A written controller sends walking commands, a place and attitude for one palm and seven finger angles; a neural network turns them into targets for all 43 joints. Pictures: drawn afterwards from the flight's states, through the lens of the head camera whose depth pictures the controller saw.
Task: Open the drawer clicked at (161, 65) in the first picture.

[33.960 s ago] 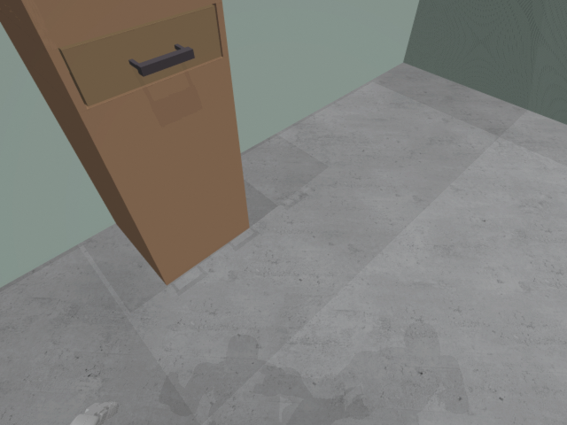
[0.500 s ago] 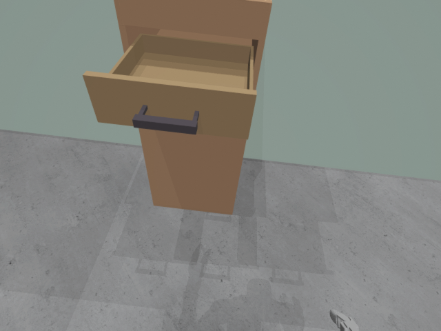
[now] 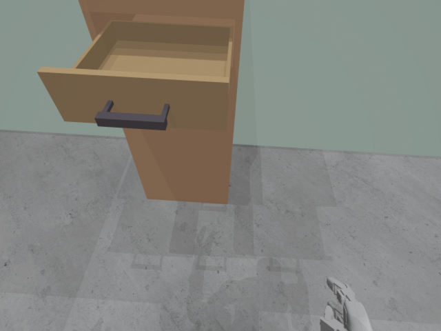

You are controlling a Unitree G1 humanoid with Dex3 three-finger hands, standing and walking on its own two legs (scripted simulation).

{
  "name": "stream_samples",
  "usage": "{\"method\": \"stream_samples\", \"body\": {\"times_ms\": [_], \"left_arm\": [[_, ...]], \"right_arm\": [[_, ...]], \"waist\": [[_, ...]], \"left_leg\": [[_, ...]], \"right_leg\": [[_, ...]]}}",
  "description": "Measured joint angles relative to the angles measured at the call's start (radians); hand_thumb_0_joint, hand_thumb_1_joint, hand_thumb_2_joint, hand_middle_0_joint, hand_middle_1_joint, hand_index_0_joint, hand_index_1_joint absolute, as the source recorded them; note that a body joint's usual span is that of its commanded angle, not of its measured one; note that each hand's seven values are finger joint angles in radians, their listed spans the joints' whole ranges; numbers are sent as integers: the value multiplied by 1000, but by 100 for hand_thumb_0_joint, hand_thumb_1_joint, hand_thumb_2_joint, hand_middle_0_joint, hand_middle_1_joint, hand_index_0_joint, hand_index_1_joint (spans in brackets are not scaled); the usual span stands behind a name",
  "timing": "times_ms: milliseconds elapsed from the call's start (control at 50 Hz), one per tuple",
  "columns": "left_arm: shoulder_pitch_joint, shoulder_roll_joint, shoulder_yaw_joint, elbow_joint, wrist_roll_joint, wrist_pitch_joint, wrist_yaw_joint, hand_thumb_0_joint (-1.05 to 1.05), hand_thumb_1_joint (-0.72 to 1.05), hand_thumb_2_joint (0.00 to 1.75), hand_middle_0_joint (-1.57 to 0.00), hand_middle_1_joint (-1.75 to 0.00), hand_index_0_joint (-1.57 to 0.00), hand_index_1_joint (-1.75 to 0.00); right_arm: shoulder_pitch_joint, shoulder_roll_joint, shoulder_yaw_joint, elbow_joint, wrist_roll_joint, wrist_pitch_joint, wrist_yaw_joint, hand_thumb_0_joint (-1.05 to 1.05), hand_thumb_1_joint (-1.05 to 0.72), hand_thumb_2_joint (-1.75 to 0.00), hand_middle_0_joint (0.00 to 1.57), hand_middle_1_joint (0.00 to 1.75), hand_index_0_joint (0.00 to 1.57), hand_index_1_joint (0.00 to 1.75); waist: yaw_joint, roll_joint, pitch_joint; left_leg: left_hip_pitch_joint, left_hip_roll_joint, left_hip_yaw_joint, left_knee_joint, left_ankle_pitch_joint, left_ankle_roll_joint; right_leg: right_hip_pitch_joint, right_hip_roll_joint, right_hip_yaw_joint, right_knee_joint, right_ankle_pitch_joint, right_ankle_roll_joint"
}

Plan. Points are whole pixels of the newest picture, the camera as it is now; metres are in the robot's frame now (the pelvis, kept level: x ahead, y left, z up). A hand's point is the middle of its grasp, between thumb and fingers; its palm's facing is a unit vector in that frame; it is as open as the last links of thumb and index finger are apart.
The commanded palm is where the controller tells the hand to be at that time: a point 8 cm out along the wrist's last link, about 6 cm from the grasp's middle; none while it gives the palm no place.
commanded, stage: stop stepping back and stand still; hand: left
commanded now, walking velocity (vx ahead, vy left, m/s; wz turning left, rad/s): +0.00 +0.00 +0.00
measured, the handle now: (134, 113) +0.51 +0.21 +0.11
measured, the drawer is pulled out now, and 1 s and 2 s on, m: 0.30 0.30 0.30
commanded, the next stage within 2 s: let the arm hang, fingers relaxed in 0.30 s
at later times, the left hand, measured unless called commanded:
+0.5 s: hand (32, 198) +0.25 +0.28 +0.16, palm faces +0.36 -0.77 -0.53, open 7.4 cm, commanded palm none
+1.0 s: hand out of the picture -0.12 +0.19 -0.16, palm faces +0.07 -0.97 -0.24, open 7.2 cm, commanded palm none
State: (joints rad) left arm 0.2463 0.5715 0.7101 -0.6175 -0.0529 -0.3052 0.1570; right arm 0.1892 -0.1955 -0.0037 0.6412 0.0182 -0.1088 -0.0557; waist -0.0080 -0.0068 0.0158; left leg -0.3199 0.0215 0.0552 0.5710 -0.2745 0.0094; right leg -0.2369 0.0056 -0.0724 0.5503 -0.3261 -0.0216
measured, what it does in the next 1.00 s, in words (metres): shifts its weight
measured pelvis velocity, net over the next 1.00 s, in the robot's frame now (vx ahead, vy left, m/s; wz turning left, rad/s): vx -0.05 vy -0.01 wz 0.02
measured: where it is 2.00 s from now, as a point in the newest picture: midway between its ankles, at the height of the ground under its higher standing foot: outside the picture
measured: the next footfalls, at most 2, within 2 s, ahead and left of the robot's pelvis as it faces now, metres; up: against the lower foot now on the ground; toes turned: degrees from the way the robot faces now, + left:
none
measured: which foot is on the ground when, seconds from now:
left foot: down 0.00-1.00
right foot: down 0.00-1.00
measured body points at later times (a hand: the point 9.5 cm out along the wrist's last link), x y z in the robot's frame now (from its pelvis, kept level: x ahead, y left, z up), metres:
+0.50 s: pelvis -0.01 +0.01 +0.00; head -0.01 -0.03 +0.45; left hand +0.23 +0.31 +0.19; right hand +0.17 -0.24 -0.11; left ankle +0.01 +0.11 -0.73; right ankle -0.03 -0.09 -0.73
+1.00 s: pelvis -0.05 -0.01 +0.01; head -0.03 -0.01 +0.46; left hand -0.12 +0.24 -0.14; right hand -0.07 -0.23 -0.16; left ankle +0.01 +0.11 -0.73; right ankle -0.03 -0.10 -0.73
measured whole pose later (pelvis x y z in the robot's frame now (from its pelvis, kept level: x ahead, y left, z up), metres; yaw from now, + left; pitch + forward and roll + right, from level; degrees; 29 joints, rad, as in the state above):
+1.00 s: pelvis -0.05 -0.01 +0.01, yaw +1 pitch -2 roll -1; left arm 0.38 0.19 0.03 1.13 0.02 0.03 0.02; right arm 0.32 -0.16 -0.02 1.08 -0.02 0.05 -0.03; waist 0.01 0.04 0.07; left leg -0.29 0.01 0.00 0.47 -0.15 0.01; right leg -0.20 0.03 -0.10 0.43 -0.21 -0.05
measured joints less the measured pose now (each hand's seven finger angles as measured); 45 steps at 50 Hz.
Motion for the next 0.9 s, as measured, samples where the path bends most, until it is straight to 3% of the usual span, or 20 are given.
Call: {"method": "stream_samples", "body": {"times_ms": [100, 160, 240, 320, 400, 440, 480, 540, 580, 640, 680, 700, 760, 900], "left_arm": [[105, -103, -100, -32, -3, 47, -11, 1, 88, 90, -20, -30, -21, -30], [216, -108, -146, -143, 10, 43, -24, 1, 88, 90, -21, -30, -21, -30], [273, -31, -101, -249, 6, 9, -22, 1, 88, 90, -21, -30, -22, -30], [205, 35, -18, -218, -2, -16, -12, 1, 87, 90, -22, -30, -23, -30], [102, 28, 2, -86, -13, -16, -14, 1, 87, 90, -21, -30, -22, -30], [23, -3, -136, 104, -3, 5, -36, 0, 88, 90, -21, -30, -22, -30], [-35, -70, -297, 378, 22, 120, -77, 0, 89, 90, -20, -30, -21, -30], [-64, -184, -482, 816, 60, 289, -124, 0, 90, 90, -19, -29, -20, -30], [-52, -261, -582, 1046, 79, 350, -148, 0, 91, 90, -18, -29, -19, -29], [-2, -373, -685, 1281, 88, 382, -165, 1, 91, 90, -19, -29, -19, -29], [33, -432, -714, 1393, 81, 388, -161, 1, 92, 90, -19, -29, -20, -30], [40, -439, -677, 1422, 66, 374, -133, -1, 97, 90, -20, -30, -21, -30], [49, -388, -665, 1517, 65, 355, -130, -4, 104, 90, -21, -30, -21, -30], [109, -371, -675, 1686, 66, 346, -144, -1, 98, 90, -20, -30, -21, -30]], "right_arm": [[-14, -9, 6, -11, 10, 8, 27, 1, -91, -90, 20, 30, 20, 30], [-1, -9, 7, -23, 10, 16, 23, 1, -91, -90, 21, 30, 20, 30], [18, 1, -1, -23, -1, 18, 3, 1, -91, -90, 20, 30, 20, 30], [9, 7, -2, -19, -7, 15, -2, 1, -91, -90, 20, 30, 20, 30], [-13, 9, 7, -13, -1, 17, 1, 1, -91, -90, 20, 30, 20, 30], [-27, -22, 3, 40, 17, -27, 29, 1, -90, -90, 20, 30, 20, 30], [-60, -64, -7, 112, 4, -22, 52, 1, -90, -90, 21, 30, 20, 30], [-100, -104, -12, 176, -17, 30, 55, 1, -90, -90, 21, 30, 20, 30], [-100, -107, -13, 199, -25, 60, 52, 1, -91, -90, 21, 30, 20, 30], [-56, -81, -7, 231, -39, 104, 50, 0, -91, -90, 20, 30, 20, 30], [-15, -58, -1, 262, -46, 129, 50, 0, -91, -90, 20, 30, 20, 30], [10, -42, 0, 279, -46, 136, 47, 0, -91, -90, 20, 30, 20, 30], [66, 0, 8, 350, -49, 153, 39, 0, -91, -90, 20, 30, 20, 30], [134, 24, -8, 429, -46, 167, 25, 1, -91, -90, 20, 30, 20, 30]], "waist": [[-23, 38, 7], [-24, 23, 12], [-8, -16, 20], [9, -18, 12], [4, 10, -2], [11, 46, -31], [17, 87, -66], [-2, 133, -89], [-20, 136, -75], [-33, 80, -32], [-28, 31, 11], [-20, 10, 32], [9, -38, 82], [26, 3, 83]], "left_leg": [[-31, 22, -24, 45, -13, -11], [-25, 16, -31, 48, -36, -9], [20, 3, -25, -21, -11, -3], [34, -3, -14, -47, 2, 2], [27, 0, -12, -50, 12, 2], [-8, -6, -15, -25, 19, 4], [-27, -21, -8, -10, 14, 13], [-42, -35, 9, 5, 17, 25], [-40, -32, 10, 10, 22, 21], [-42, -31, -11, 44, -44, 7], [-41, -21, -32, 61, -62, 2], [-38, -14, -48, 50, -12, -1], [-19, -1, -74, 16, 67, -17], [10, -1, -78, -66, 101, -9]], "right_leg": [[16, 30, -12, -63, 19, -23], [22, 36, -10, -72, 19, -23], [28, 25, -6, -58, 6, -13], [21, 17, 3, -48, 22, 3], [30, 22, 6, -84, 28, -12], [-9, 13, -1, -46, 31, -8], [-45, -4, 5, 5, 7, -3], [-84, -21, 20, 66, -12, 1], [-85, -19, 22, 75, -11, -3], [-72, -11, 11, 75, -6, -19], [-54, 3, -6, 63, 2, -30], [-45, 12, -21, 54, 8, -35], [-14, 28, -45, 11, 34, -41], [30, 33, -49, -105, 106, -34]]}}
